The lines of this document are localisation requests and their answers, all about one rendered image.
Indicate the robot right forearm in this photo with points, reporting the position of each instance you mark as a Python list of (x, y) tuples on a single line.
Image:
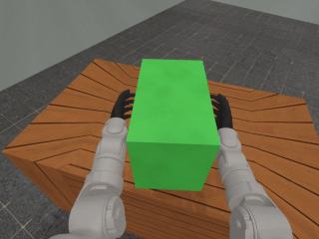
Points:
[(241, 187)]

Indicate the robot left forearm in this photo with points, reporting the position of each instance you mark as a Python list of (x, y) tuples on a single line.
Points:
[(106, 176)]

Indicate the left robot hand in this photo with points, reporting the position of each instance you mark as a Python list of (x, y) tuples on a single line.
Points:
[(119, 109)]

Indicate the left robot upper arm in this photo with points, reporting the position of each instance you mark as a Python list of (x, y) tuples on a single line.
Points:
[(96, 217)]

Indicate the carton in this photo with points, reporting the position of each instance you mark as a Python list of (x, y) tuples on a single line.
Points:
[(172, 139)]

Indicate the right robot hand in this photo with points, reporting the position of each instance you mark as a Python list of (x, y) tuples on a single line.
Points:
[(223, 117)]

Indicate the right robot upper arm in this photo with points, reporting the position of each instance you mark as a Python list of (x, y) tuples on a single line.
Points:
[(258, 222)]

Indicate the pedestal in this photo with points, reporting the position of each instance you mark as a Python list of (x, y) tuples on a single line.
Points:
[(277, 135)]

